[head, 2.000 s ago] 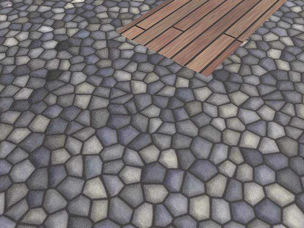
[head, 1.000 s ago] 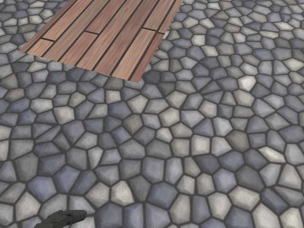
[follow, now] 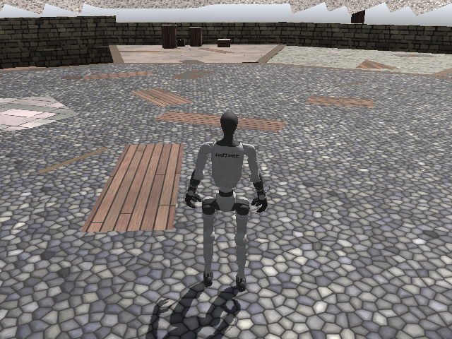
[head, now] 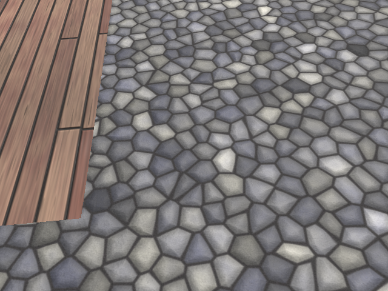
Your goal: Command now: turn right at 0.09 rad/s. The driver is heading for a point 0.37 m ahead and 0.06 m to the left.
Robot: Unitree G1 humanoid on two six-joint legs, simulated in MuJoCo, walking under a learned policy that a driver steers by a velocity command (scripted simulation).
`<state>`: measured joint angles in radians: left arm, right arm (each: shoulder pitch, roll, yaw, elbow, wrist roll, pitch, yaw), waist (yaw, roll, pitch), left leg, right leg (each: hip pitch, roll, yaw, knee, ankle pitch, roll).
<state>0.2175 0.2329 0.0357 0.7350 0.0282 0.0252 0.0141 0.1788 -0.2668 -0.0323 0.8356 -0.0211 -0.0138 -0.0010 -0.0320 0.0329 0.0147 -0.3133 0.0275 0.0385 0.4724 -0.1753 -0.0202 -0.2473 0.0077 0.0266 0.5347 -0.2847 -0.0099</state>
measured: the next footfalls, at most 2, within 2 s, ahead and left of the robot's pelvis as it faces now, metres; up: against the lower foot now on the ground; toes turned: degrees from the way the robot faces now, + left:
right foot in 0.82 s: +0.42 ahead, -0.08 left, +0.00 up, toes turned +0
left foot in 1.12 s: +0.35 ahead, +0.16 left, +0.00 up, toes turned +2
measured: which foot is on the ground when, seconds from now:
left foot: down 0.00-0.82, up 0.84-1.00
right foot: down 0.00-0.40, up 0.42-0.80, down 0.82-1.00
